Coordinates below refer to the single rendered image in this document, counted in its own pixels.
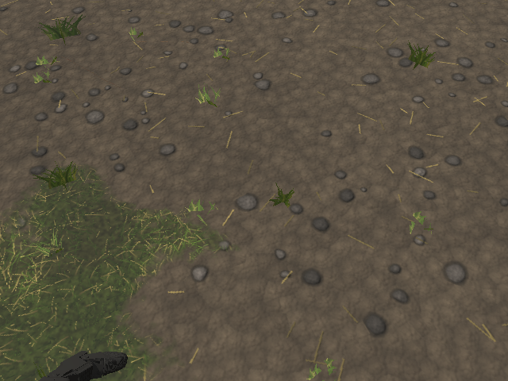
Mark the left robot hand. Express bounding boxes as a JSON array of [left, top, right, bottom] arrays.
[[39, 351, 128, 381]]

